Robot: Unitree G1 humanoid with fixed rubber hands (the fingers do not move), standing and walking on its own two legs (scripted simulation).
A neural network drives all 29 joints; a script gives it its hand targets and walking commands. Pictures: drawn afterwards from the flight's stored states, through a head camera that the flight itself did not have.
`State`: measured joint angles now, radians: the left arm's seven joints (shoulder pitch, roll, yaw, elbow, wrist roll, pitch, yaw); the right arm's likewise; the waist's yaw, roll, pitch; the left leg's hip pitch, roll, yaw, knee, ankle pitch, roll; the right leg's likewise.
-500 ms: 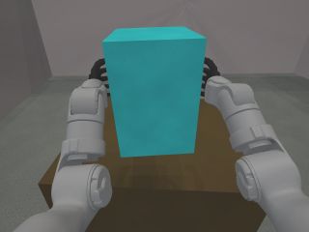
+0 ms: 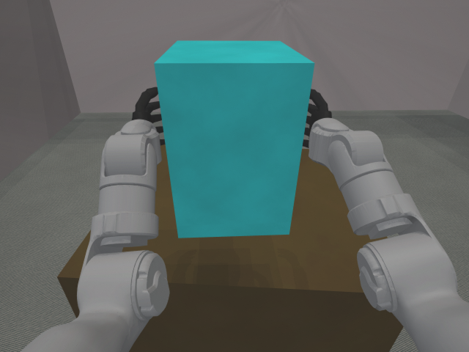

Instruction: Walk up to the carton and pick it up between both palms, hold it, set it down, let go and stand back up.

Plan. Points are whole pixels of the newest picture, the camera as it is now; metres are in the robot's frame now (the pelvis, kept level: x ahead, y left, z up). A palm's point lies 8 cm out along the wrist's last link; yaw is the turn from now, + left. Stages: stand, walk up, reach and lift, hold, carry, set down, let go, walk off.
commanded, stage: hold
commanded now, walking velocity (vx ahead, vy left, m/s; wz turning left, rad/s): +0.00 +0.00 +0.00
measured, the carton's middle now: (231, 134) +0.40 +0.00 +0.28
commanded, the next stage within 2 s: set down in 1.74 s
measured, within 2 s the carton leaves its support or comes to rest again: neither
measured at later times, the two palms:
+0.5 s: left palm (141, 131) +0.37 +0.14 +0.30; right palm (317, 129) +0.36 -0.14 +0.31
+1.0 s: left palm (143, 132) +0.37 +0.14 +0.30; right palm (319, 130) +0.36 -0.14 +0.30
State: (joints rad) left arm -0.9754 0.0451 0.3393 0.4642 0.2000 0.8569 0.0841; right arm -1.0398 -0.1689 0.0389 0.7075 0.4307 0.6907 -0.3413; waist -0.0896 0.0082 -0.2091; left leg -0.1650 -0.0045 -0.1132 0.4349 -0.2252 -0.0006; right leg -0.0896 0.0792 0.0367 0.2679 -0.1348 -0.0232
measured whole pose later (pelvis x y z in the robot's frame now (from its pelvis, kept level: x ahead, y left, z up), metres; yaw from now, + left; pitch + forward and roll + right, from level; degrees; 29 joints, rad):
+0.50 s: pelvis +0.00 +0.00 +0.00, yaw +0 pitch -2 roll -2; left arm -0.97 0.05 0.33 0.47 0.20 0.86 0.08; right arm -1.05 -0.17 0.03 0.73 0.44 0.69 -0.34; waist -0.09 0.00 -0.22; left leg -0.16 -0.01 -0.11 0.44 -0.23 0.00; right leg -0.09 0.08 0.04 0.27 -0.14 -0.02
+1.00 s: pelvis +0.00 +0.00 +0.00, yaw +0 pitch -2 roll -2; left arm -0.96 0.04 0.33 0.45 0.20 0.87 0.09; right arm -1.03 -0.17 0.04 0.70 0.44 0.69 -0.34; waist -0.09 0.00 -0.23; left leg -0.16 -0.01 -0.11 0.43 -0.23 0.00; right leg -0.08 0.08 0.04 0.27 -0.14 -0.02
